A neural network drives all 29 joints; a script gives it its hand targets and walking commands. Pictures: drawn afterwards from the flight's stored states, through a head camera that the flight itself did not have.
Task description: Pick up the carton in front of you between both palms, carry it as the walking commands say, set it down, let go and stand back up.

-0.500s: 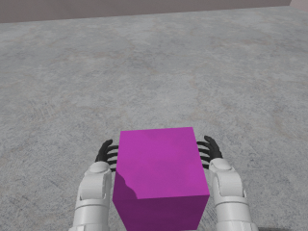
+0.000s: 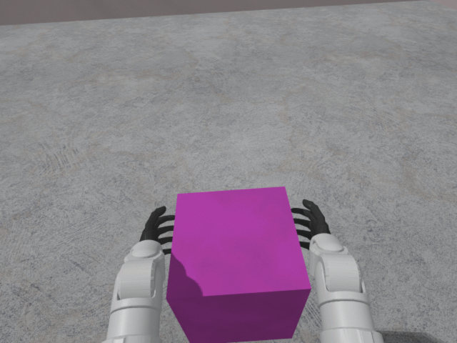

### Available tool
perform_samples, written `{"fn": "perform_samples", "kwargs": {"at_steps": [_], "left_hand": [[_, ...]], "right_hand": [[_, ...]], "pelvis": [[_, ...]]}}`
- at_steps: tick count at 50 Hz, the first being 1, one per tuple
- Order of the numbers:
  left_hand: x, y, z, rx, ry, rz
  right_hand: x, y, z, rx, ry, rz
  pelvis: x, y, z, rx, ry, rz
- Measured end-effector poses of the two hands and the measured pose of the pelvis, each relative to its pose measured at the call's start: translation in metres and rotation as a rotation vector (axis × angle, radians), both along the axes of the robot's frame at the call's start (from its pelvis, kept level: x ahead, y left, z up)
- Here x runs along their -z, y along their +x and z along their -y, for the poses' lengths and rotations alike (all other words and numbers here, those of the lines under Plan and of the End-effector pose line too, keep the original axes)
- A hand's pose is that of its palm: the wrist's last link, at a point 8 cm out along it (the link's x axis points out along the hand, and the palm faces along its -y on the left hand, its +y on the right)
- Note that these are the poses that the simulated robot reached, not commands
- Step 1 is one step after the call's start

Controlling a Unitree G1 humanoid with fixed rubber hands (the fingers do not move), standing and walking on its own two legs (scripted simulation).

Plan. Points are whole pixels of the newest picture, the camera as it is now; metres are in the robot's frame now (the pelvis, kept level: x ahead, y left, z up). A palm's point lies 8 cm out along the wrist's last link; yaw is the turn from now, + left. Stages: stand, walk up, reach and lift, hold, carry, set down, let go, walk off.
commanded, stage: carry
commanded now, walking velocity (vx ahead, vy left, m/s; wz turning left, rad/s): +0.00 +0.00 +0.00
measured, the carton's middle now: (236, 268) +0.30 +0.00 -0.05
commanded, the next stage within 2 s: hold in 0.58 s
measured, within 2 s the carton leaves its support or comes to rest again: neither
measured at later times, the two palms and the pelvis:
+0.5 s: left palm (153, 249) +0.29 +0.15 +0.04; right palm (323, 244) +0.29 -0.15 +0.05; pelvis -0.01 +0.00 +0.00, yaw +0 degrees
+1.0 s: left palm (177, 229) +0.31 +0.11 +0.06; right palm (352, 265) +0.24 -0.18 +0.06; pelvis -0.01 +0.03 +0.01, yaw -14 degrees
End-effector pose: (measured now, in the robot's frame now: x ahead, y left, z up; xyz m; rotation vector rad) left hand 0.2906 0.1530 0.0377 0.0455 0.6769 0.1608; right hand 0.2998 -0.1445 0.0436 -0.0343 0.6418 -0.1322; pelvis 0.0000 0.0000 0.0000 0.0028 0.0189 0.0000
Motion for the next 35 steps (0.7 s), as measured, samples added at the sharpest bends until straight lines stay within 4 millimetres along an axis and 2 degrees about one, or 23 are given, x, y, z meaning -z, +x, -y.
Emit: {"fn": "perform_samples", "kwargs": {"at_steps": [11,30,35], "left_hand": [[0.001,-0.002,0.006,0.007,-0.007,0.001],[-0.002,-0.005,0.005,0.007,0.001,0.0],[-0.006,-0.002,0.022,0.077,-0.002,0.019]], "right_hand": [[-0.001,-0.005,0.006,0.008,-0.008,0.004],[-0.001,-0.008,0.005,0.004,-0.01,-0.001],[0.001,-0.026,0.021,0.051,-0.022,-0.021]], "pelvis": [[0.001,-0.003,0.004,-0.001,0.001,0.005],[-0.001,-0.007,0.004,0.009,0.004,0.023],[-0.009,-0.007,0.0,0.111,0.01,0.077]]}}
